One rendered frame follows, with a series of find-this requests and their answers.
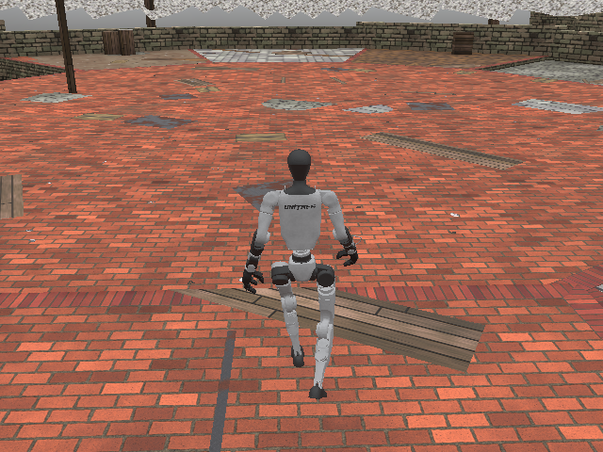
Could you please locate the robot foot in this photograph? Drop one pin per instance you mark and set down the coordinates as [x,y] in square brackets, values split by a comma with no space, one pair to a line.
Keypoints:
[317,393]
[298,360]

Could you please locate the left robot upper arm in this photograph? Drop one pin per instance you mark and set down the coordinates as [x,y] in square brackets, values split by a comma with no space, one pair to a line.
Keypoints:
[265,216]

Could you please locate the right robot hand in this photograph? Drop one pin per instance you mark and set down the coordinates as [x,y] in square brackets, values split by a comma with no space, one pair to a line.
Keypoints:
[351,261]

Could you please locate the robot right forearm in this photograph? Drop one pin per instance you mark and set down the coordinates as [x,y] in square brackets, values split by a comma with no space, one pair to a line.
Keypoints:
[348,243]

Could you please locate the right robot upper arm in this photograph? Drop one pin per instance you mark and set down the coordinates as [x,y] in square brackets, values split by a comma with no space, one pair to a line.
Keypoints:
[328,198]

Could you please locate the robot left forearm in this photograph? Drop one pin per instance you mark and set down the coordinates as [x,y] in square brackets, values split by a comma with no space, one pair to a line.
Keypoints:
[254,254]

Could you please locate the left robot foot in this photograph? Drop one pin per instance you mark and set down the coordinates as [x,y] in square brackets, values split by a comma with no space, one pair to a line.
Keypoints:
[298,360]

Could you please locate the right robot foot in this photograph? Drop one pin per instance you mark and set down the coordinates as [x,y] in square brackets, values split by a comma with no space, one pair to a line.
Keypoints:
[317,393]

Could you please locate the left robot hand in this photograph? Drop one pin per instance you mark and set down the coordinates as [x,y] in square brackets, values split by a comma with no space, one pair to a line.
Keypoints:
[247,279]

